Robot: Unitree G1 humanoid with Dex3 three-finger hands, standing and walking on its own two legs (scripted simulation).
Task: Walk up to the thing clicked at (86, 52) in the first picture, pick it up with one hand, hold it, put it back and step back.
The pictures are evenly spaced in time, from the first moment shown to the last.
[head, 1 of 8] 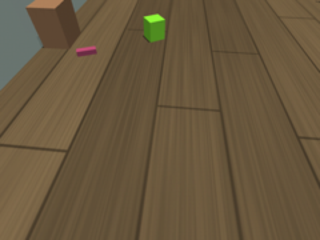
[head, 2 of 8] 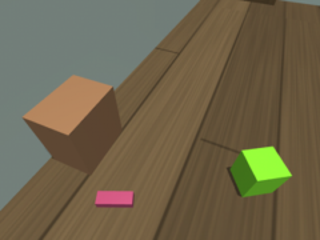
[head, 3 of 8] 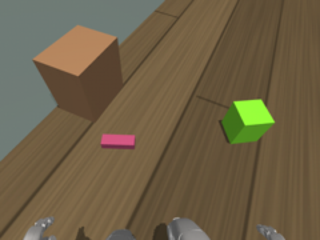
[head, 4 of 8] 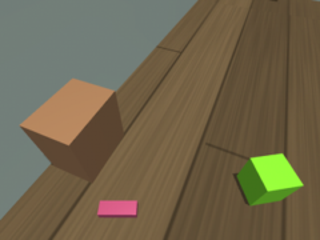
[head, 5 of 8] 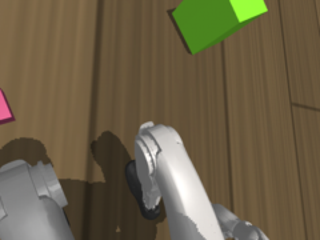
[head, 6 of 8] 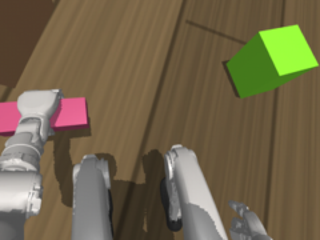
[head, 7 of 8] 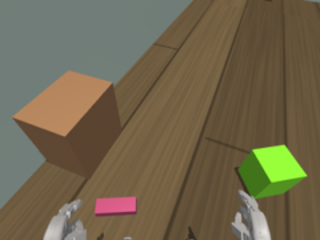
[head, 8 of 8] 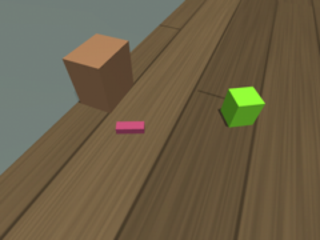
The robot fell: no
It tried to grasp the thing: yes
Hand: left
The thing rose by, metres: 0.68
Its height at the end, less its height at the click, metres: +0.00
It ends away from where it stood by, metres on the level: 0.01
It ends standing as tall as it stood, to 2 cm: yes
